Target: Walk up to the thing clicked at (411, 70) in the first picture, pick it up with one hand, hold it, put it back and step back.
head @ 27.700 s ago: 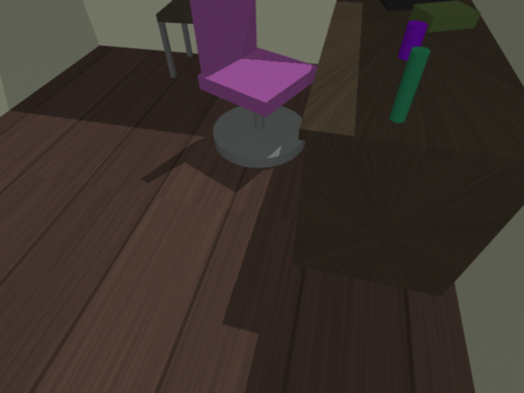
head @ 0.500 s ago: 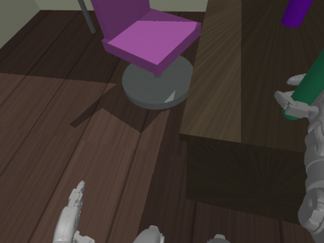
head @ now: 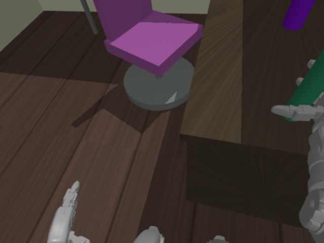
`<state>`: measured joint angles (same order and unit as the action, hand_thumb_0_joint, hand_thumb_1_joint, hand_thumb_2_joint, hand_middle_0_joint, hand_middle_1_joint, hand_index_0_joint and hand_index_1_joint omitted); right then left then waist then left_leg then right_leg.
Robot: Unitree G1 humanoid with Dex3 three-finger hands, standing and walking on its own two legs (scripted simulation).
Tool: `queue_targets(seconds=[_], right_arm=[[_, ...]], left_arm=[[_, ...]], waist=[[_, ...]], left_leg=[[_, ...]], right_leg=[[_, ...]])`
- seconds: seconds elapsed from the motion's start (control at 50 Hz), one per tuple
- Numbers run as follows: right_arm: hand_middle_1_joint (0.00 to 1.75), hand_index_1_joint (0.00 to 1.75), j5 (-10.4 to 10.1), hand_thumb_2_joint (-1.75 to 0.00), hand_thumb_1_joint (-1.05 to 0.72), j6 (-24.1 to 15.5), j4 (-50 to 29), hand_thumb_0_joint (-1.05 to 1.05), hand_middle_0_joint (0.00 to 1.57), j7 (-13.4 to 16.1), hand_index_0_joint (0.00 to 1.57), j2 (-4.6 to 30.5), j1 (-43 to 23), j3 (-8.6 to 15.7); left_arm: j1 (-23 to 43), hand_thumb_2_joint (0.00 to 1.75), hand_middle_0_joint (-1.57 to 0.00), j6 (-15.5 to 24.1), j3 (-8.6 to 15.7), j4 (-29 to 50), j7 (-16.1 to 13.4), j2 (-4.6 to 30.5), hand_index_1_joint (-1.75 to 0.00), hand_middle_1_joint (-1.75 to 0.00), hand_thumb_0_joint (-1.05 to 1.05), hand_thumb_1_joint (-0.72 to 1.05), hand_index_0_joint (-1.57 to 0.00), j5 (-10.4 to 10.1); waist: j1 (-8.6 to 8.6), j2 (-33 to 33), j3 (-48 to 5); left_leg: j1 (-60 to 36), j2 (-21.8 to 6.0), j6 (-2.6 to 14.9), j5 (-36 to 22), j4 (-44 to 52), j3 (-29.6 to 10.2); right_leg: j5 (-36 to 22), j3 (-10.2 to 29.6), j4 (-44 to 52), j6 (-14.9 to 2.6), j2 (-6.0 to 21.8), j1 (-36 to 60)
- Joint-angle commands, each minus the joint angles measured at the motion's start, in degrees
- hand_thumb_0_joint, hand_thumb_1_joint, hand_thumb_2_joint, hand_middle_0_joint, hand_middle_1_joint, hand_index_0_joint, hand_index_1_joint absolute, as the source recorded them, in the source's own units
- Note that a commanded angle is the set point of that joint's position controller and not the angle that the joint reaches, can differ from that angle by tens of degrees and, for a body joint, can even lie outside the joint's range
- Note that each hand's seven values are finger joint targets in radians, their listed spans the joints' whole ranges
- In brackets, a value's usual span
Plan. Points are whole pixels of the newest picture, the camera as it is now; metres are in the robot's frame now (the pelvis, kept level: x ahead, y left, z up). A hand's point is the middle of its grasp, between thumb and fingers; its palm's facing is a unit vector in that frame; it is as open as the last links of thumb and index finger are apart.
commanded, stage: withdraw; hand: right
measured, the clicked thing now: (310, 88) +0.47 -0.25 +0.12
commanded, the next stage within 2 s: rise in 0.20 s
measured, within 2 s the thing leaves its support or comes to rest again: neither
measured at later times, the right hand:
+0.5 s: hand out of the picture +0.45 -0.33 +0.18, palm faces +0.34 +0.91 -0.22, open 17.3 cm
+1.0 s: hand out of the picture +0.29 -0.30 +0.15, palm faces +0.37 +0.86 -0.36, open 17.4 cm
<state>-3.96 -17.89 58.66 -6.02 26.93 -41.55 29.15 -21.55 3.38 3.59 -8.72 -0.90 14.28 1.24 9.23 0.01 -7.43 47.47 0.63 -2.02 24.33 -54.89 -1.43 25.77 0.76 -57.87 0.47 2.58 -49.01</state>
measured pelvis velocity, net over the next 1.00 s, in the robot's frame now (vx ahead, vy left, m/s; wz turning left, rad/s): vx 0.04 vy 0.00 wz -0.02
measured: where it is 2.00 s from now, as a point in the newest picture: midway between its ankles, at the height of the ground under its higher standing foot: outside the picture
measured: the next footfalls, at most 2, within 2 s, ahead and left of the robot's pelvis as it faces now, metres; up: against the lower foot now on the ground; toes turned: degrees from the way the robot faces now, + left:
none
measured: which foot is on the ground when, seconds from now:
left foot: down 0.00-1.00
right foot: down 0.00-1.00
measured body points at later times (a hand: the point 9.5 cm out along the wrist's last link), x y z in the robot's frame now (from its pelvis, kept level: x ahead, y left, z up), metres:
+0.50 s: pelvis +0.01 +0.01 +0.04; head +0.06 +0.00 +0.48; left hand +0.17 +0.27 -0.02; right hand +0.43 -0.38 +0.20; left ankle +0.02 +0.14 -0.67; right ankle +0.02 -0.12 -0.67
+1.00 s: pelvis +0.04 +0.00 +0.05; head +0.04 +0.00 +0.50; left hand +0.20 +0.25 -0.01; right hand +0.27 -0.34 +0.18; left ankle +0.02 +0.14 -0.67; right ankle +0.02 -0.12 -0.67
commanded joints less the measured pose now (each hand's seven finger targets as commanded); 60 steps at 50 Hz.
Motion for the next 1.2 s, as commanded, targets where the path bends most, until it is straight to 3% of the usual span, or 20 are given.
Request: queue_targets(seconds=[0.0,0.1,0.16,0.26,0.3,0.32,0.34,0.38,0.44,0.54,0.58,0.7,0.76,0.8,0.86,0.92,1.0,1.1,1.14,1.18], right_arm=[[0.17,0.17,-1.18,-0.14,0.40,-3.64,-18.05,0.00,0.19,-0.38,0.19,22.08,-27.77,2.90],[0.10,0.10,-1.17,-0.09,0.47,-0.48,-19.41,0.00,0.12,-2.42,0.12,27.53,-29.42,3.85],[0.07,0.07,-2.39,-0.06,0.49,3.33,-11.47,0.00,0.10,-5.35,0.09,22.16,-26.50,-0.23],[0.07,0.07,-4.17,-0.07,0.53,8.96,-4.82,0.00,0.07,-11.04,0.07,20.67,-25.80,-2.65],[0.05,0.05,-5.00,-0.04,0.49,9.54,-7.57,0.00,0.06,-12.47,0.06,24.41,-29.41,-1.17],[0.05,0.05,3.09,-0.04,0.49,9.60,-7.99,0.00,0.06,-9.05,0.06,34.45,-28.48,-2.73],[0.05,0.05,2.06,-0.03,0.51,9.89,-5.75,0.00,0.06,-6.31,0.06,31.54,-29.13,-3.37],[0.05,0.05,2.11,-0.03,0.53,11.00,-0.27,0.00,0.06,-5.02,0.06,27.63,-25.06,-5.61],[0.05,0.05,4.95,-0.03,0.55,10.35,-8.70,0.00,0.05,-1.83,0.06,40.63,-28.34,0.19],[0.05,0.05,6.02,-0.05,0.56,9.92,-14.83,0.00,0.06,2.49,0.06,44.33,-27.58,4.00],[0.05,0.05,5.97,-0.04,0.57,9.83,-17.52,0.00,0.06,4.10,0.06,42.26,-25.47,3.96],[0.05,0.05,4.33,-0.05,0.56,10.98,-16.95,0.00,0.06,5.76,0.06,25.77,-6.91,-2.81],[0.05,0.05,2.85,-0.05,0.54,11.46,-30.59,0.00,0.06,5.90,0.06,24.68,6.84,-1.91],[0.05,0.05,1.43,-0.05,0.54,11.79,-44.07,0.00,0.06,5.65,0.06,22.37,21.39,-1.15],[0.05,0.05,-0.48,-0.05,0.53,13.32,-58.27,0.00,0.06,5.53,0.06,15.57,32.08,-3.57],[0.05,0.05,-1.27,-0.05,0.57,13.20,-77.31,0.00,0.06,6.23,0.05,14.73,36.59,-1.29],[0.05,0.05,-1.31,-0.04,0.58,13.21,-86.93,0.00,0.06,8.49,0.05,13.10,46.16,0.93],[0.05,0.05,-0.99,-0.04,0.59,11.68,-90.53,0.00,0.06,9.66,0.05,4.55,61.83,-3.04],[0.05,0.05,-0.72,-0.05,0.56,11.10,-86.24,0.00,0.05,9.24,0.05,-0.97,68.69,-7.29],[0.05,0.05,-0.58,-0.05,0.55,10.55,-86.14,0.00,0.05,8.93,0.05,-1.71,71.40,-7.58]], left_arm=[[-0.18,0.02,-0.05,2.10,3.35,8.40,-0.79,7.95,-0.04,-0.06,0.00,-0.51,-0.07,-0.64],[4.14,0.03,-0.05,2.17,1.86,6.24,-1.53,8.04,-0.04,-0.05,0.00,-0.52,-0.06,-1.61],[1.21,0.03,-0.05,2.50,1.44,-0.04,-2.06,7.93,-0.04,-0.05,0.00,-0.53,-0.06,-2.19],[3.90,0.04,-0.05,4.10,1.87,-2.52,-3.11,9.68,-0.04,-0.05,0.00,-0.54,-0.06,-2.99],[6.31,0.07,-0.07,5.03,2.02,0.00,-3.55,10.84,-0.08,-0.07,0.00,-0.57,-0.06,-3.41],[8.36,0.05,-0.07,4.36,1.95,2.94,-3.17,10.24,-0.07,-0.07,0.00,-0.55,-0.06,-3.46],[4.87,0.05,-0.06,3.65,3.32,0.22,-2.96,10.83,-0.07,-0.07,0.00,-0.54,-0.06,-3.62],[-1.07,0.04,-0.06,2.90,2.92,-2.26,-2.13,10.03,-0.06,-0.06,0.00,-0.53,-0.06,-3.91],[-0.07,0.03,-0.05,2.28,0.26,-0.11,-0.68,8.28,-0.05,-0.06,0.00,-0.52,-0.07,-3.92],[3.93,0.04,-0.04,2.10,0.23,-1.45,0.20,8.31,-0.03,-0.05,0.00,-0.51,-0.06,-3.99],[7.35,0.04,-0.04,2.17,0.72,-1.52,-0.09,9.26,-0.02,-0.04,0.00,-0.51,-0.06,-3.89],[10.67,0.06,-0.05,3.10,1.38,0.54,-0.72,9.66,-0.04,-0.05,0.00,-0.54,-0.05,-3.97],[1.10,0.05,-0.05,2.68,5.95,-1.10,-1.11,12.78,-0.04,-0.05,0.00,-0.53,-0.05,-4.51],[-4.45,0.05,-0.05,1.73,6.49,-3.11,-0.75,11.06,-0.04,-0.05,0.00,-0.53,-0.06,-5.25],[-5.63,0.05,-0.05,0.35,4.96,-6.42,0.62,6.71,-0.05,-0.05,0.00,-0.53,-0.06,-6.05],[-2.53,0.06,-0.05,-0.96,5.57,-5.80,1.12,5.48,-0.05,-0.05,0.00,-0.54,-0.05,-6.11],[4.81,0.06,-0.05,-0.73,11.63,-5.51,-1.00,11.23,-0.05,-0.05,0.00,-0.54,-0.05,-4.82],[8.61,0.05,-0.05,0.49,6.89,-2.38,-2.68,5.91,-0.04,-0.05,0.00,-0.53,-0.05,-3.75],[7.30,0.05,-0.05,0.77,5.12,-0.93,-2.91,4.09,-0.05,-0.05,0.00,-0.53,-0.05,-3.71],[2.56,0.05,-0.05,0.57,5.79,-0.99,-3.21,4.48,-0.05,-0.05,0.00,-0.53,-0.06,-3.60]], waist=[[-3.27,-10.23,-27.56],[-4.69,-12.10,-27.62],[-2.58,-9.90,-20.59],[-0.67,-2.21,-15.67],[-1.02,-1.02,-17.13],[-5.58,-2.05,-15.76],[-3.07,-2.48,-14.54],[-2.27,0.73,-8.76],[-6.16,-3.12,-16.58],[-9.34,-10.32,-23.67],[-10.11,-12.42,-26.55],[-9.04,-5.82,-19.38],[-9.57,-5.73,-17.86],[-10.28,-4.53,-13.46],[-10.77,-5.05,-7.97],[-10.98,-8.48,-4.78],[-11.31,-9.83,-3.90],[-12.89,-4.06,-3.61],[-11.74,0.90,-0.96],[-11.20,2.37,-0.48]], left_leg=[[-13.33,1.39,2.51,-18.47,7.21,2.89],[-17.30,0.97,2.51,-19.07,9.71,2.31],[-15.46,1.35,2.36,-18.33,11.71,3.15],[-14.86,1.11,1.57,-16.83,14.76,3.18],[-16.54,0.73,1.29,-16.55,15.87,2.50],[-18.00,0.16,1.42,-15.56,17.36,2.08],[-17.63,0.41,1.43,-14.51,18.03,2.19],[-16.65,0.36,1.37,-12.67,19.67,2.73],[-23.21,-0.58,1.14,-17.69,19.53,1.85],[-29.11,-0.42,1.92,-24.62,18.87,1.94],[-30.19,-0.09,2.43,-26.82,18.80,2.02],[-28.37,0.66,2.58,-26.27,20.64,3.49],[-28.60,0.86,2.66,-27.30,20.96,4.45],[-28.38,1.17,2.65,-27.71,21.47,5.19],[-28.55,1.45,2.78,-26.14,22.68,5.35],[-29.57,0.97,2.95,-24.16,23.53,4.99],[-31.97,0.47,3.14,-22.56,23.21,4.66],[-34.68,-0.04,2.62,-19.89,23.29,4.98],[-33.82,-0.26,1.99,-19.46,23.56,4.96],[-33.06,-0.71,1.41,-20.39,23.72,4.72]], right_leg=[[-21.10,0.39,8.93,-0.39,-1.42,21.80],[-21.02,-0.05,11.50,-0.31,-1.45,24.14],[-21.74,0.33,13.64,-0.24,-1.10,25.02],[-17.45,0.50,15.11,-1.71,-1.09,23.41],[-16.36,0.49,15.66,-2.02,-1.26,24.23],[-16.00,-1.03,17.71,-1.35,-1.60,25.14],[-14.69,-1.12,18.68,-1.32,-1.45,25.91],[-12.21,-1.27,19.76,-1.66,-1.85,24.24],[-17.51,-2.68,19.81,-1.42,-2.71,26.07],[-26.06,-2.74,19.63,-0.29,-2.92,30.18],[-29.76,-2.43,19.94,0.19,-2.43,32.32],[-31.80,-2.09,21.06,0.01,-1.10,33.80],[-34.93,-2.30,22.00,-0.12,-0.96,37.62],[-36.25,-2.48,23.06,-0.37,-0.87,37.80],[-35.90,-2.60,24.60,0.00,-0.61,36.88],[-33.53,-2.53,26.22,0.22,-0.67,35.63],[-30.05,-1.98,26.63,0.51,-0.97,34.78],[-24.53,-1.69,26.00,-0.24,-1.67,32.43],[-23.03,-2.26,25.60,-0.86,-1.86,32.05],[-22.91,-2.85,25.33,-1.28,-2.27,32.43]])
